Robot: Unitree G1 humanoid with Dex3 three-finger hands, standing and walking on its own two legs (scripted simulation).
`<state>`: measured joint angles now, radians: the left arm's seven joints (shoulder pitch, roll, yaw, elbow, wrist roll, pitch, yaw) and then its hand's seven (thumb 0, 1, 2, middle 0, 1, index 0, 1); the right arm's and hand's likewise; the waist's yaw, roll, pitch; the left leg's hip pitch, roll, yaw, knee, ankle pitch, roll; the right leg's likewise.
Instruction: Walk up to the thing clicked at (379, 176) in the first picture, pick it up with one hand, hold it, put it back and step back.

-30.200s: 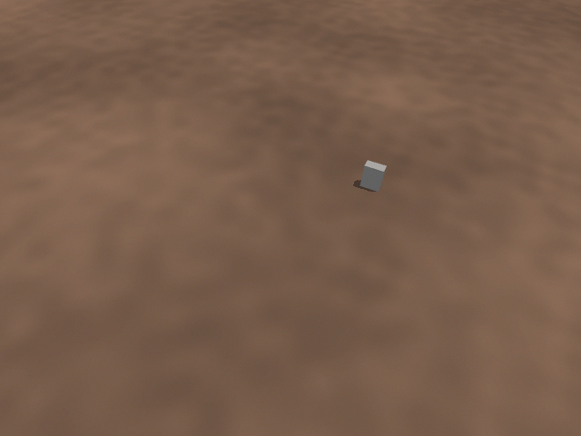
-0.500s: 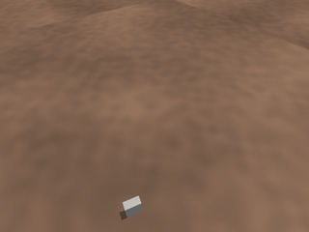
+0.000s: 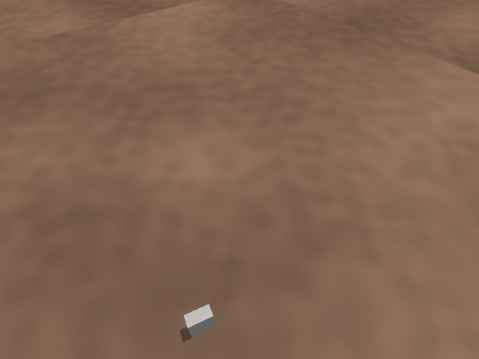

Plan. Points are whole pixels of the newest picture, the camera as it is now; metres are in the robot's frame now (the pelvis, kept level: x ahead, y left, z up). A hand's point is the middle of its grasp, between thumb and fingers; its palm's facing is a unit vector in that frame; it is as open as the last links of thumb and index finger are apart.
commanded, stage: stand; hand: left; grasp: from the side
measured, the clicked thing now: (200, 321) +0.40 +0.16 -0.71
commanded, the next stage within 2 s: step back in 0.92 s
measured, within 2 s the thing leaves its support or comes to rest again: neither
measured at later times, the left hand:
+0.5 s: hand out of the picture +0.09 +0.24 -0.16, palm faces -0.02 -0.94 -0.34, open 7.4 cm
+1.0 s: hand out of the picture +0.11 +0.24 -0.15, palm faces +0.00 -0.93 -0.35, open 7.4 cm
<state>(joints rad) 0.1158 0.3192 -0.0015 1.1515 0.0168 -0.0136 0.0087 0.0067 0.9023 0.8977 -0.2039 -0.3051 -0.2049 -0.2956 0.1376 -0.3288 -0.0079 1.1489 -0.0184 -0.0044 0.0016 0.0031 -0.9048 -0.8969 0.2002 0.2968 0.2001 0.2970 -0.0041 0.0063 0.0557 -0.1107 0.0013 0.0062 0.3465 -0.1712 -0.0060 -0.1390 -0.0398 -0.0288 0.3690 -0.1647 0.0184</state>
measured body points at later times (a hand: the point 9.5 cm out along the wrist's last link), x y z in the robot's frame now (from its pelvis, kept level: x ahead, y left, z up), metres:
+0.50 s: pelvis +0.02 -0.01 +0.00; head +0.02 -0.01 +0.45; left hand +0.09 +0.29 -0.13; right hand +0.08 -0.30 -0.14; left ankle +0.02 +0.12 -0.75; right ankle +0.03 -0.13 -0.75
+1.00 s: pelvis +0.02 -0.01 +0.00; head +0.04 -0.02 +0.45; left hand +0.11 +0.29 -0.13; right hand +0.10 -0.31 -0.14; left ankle +0.02 +0.12 -0.75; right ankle +0.03 -0.13 -0.75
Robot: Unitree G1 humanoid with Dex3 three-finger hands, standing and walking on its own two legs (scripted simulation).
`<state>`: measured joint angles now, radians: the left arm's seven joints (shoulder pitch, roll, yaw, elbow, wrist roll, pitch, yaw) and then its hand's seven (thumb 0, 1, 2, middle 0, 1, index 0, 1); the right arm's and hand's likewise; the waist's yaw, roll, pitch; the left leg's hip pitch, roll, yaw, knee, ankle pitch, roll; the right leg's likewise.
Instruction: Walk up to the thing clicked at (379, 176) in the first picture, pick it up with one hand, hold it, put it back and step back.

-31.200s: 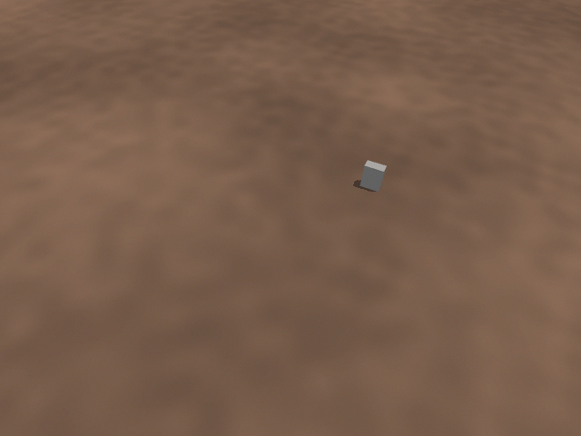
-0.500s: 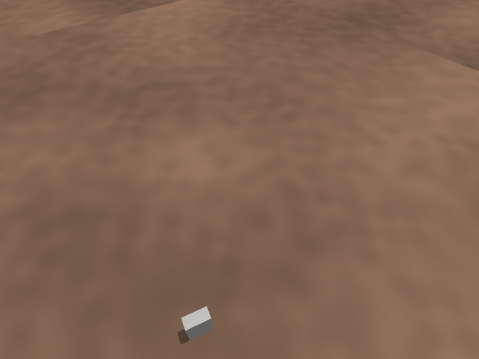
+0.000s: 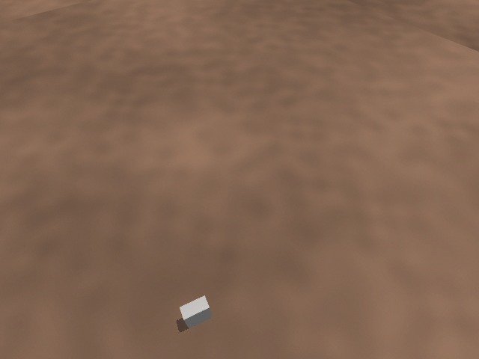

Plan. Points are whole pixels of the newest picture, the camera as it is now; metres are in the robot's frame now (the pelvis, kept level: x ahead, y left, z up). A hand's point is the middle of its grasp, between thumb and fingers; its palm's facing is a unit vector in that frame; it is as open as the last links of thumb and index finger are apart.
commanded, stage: step back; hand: left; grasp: from the side
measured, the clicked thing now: (196, 312) +0.38 +0.17 -0.71
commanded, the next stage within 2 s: none
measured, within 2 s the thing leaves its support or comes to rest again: neither
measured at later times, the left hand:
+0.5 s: hand out of the picture +0.05 +0.32 -0.18, palm faces -0.09 -0.93 -0.35, open 7.4 cm
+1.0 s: hand out of the picture -0.05 +0.32 -0.16, palm faces -0.05 -0.92 -0.38, open 7.4 cm
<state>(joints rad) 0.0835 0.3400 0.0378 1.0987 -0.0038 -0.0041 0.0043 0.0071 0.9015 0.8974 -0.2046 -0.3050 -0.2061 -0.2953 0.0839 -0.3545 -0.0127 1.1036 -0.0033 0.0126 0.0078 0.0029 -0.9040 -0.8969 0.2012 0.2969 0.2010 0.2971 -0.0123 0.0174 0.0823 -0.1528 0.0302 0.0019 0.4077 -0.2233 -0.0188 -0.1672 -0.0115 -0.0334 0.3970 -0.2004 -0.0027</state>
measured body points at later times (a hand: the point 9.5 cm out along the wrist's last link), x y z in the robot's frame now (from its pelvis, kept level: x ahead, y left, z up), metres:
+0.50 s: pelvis -0.08 +0.07 -0.01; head +0.00 +0.09 +0.43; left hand +0.06 +0.37 -0.15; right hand -0.01 -0.25 -0.12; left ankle -0.06 +0.14 -0.74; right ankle -0.11 -0.08 -0.68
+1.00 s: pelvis -0.19 +0.06 -0.02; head -0.13 +0.06 +0.42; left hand -0.05 +0.36 -0.13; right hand -0.11 -0.26 -0.13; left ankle -0.22 +0.18 -0.73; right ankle -0.15 -0.06 -0.74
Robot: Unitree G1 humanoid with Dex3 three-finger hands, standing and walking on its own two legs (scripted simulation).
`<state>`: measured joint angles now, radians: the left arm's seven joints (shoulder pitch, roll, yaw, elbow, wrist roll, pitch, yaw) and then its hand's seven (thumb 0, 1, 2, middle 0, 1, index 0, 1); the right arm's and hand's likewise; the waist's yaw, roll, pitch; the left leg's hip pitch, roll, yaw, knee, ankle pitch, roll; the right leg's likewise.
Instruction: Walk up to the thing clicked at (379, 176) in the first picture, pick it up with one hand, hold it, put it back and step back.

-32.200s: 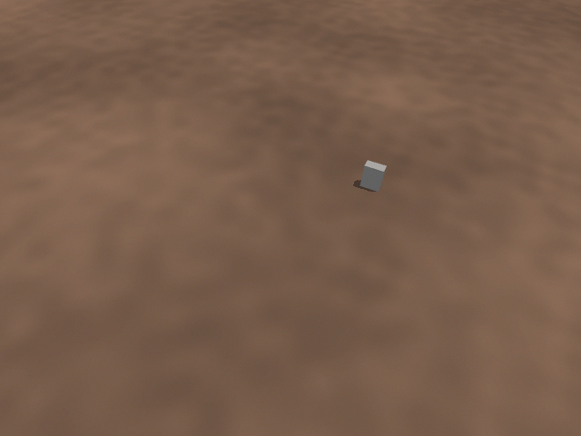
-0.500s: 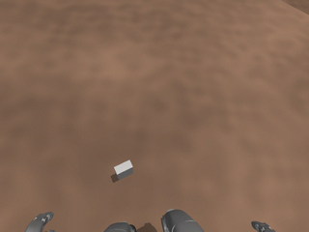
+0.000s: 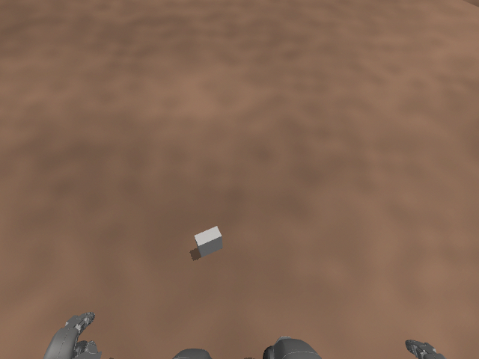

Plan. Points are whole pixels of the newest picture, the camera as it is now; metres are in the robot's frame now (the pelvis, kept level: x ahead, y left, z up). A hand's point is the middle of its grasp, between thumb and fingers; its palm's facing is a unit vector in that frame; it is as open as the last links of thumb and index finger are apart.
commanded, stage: step back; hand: left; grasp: from the side
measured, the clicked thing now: (209, 242) +0.56 +0.12 -0.69
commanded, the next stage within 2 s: none
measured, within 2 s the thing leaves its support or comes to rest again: neither
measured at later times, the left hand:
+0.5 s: hand out of the picture -0.05 +0.23 -0.15, palm faces -0.09 -0.91 -0.41, open 7.4 cm
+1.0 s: hand out of the picture -0.21 +0.22 -0.15, palm faces +0.00 -0.93 -0.37, open 7.4 cm
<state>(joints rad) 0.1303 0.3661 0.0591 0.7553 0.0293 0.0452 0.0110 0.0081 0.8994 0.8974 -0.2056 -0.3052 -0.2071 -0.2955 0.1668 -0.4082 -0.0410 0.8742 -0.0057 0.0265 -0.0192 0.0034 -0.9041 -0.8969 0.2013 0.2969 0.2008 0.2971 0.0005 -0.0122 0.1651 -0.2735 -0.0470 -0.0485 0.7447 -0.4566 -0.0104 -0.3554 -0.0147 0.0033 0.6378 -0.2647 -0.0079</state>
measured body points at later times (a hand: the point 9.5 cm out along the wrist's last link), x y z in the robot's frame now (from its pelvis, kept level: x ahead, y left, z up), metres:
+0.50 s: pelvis -0.16 -0.03 -0.01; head -0.10 -0.05 +0.44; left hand -0.05 +0.28 -0.12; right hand -0.05 -0.36 -0.12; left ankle -0.06 +0.11 -0.70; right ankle -0.16 -0.16 -0.72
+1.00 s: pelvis -0.32 -0.04 +0.00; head -0.27 -0.02 +0.45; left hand -0.21 +0.27 -0.12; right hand -0.22 -0.36 -0.10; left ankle -0.26 +0.07 -0.72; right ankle -0.36 -0.19 -0.64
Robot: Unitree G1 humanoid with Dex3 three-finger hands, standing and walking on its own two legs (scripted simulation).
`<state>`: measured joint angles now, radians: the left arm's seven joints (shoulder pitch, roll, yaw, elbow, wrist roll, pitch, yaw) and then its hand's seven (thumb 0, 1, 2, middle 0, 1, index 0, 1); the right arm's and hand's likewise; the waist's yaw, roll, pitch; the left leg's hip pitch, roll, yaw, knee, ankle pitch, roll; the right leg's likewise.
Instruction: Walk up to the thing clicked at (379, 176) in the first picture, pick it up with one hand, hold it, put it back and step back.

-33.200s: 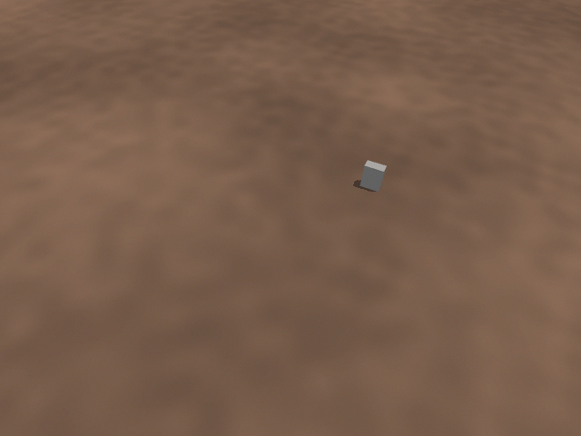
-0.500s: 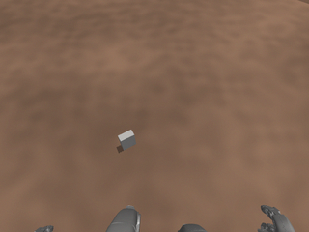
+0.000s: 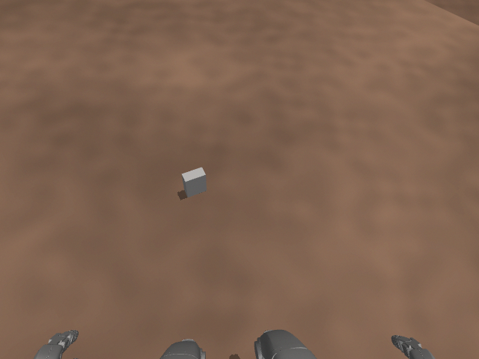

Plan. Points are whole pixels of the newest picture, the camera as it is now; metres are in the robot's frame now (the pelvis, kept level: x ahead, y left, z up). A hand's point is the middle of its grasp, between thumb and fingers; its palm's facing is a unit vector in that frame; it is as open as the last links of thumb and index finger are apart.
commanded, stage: step back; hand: left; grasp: from the side
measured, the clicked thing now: (194, 182) +0.88 +0.17 -0.69
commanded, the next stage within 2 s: stand in 1.30 s
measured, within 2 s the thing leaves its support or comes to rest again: neither
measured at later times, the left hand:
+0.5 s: hand out of the picture -0.08 +0.27 -0.15, palm faces +0.07 -0.91 -0.42, open 7.4 cm
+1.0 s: hand out of the picture -0.06 +0.25 -0.15, palm faces +0.07 -0.94 -0.33, open 7.4 cm
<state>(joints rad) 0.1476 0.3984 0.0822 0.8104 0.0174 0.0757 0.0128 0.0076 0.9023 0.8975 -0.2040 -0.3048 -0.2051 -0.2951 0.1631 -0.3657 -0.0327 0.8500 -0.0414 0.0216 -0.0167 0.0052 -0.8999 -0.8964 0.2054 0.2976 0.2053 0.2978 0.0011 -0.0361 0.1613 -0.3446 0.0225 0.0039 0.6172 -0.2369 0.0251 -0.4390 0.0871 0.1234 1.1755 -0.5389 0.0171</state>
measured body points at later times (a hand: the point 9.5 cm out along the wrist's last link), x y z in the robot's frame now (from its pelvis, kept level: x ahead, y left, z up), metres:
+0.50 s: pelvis -0.14 -0.02 +0.00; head -0.13 -0.02 +0.44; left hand -0.08 +0.31 -0.12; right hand -0.08 -0.33 -0.13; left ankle -0.13 +0.10 -0.73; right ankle -0.10 -0.15 -0.71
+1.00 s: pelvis -0.11 -0.01 +0.00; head -0.10 +0.00 +0.45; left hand -0.06 +0.30 -0.13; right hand -0.02 -0.32 -0.11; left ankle -0.11 +0.10 -0.73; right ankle -0.10 -0.15 -0.73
